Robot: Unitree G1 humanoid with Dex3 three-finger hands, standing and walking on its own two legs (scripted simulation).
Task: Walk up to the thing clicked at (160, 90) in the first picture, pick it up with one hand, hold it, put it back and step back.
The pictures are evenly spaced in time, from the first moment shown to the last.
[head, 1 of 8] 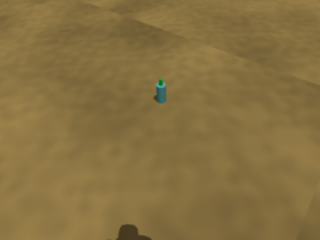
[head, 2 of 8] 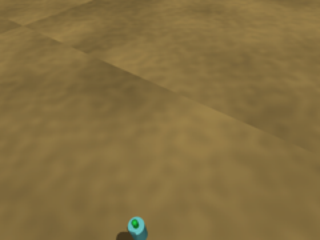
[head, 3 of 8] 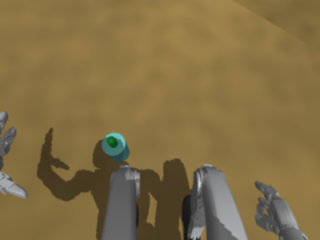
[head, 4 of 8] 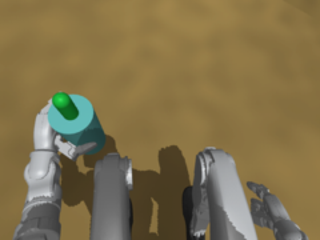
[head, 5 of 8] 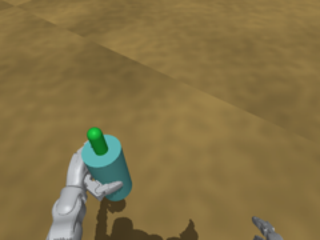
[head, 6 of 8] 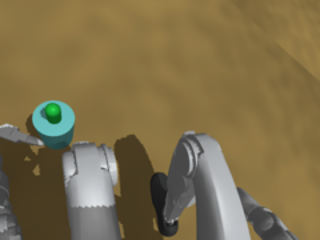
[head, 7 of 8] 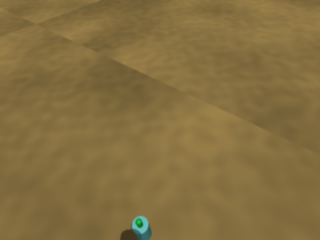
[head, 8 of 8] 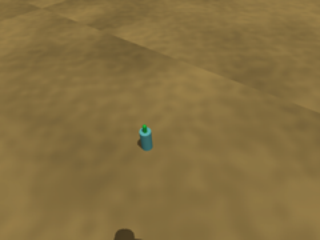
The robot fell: no
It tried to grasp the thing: yes
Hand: left
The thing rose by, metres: 0.67
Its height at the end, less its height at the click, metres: +0.00
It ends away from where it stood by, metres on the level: 0.02
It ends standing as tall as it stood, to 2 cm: yes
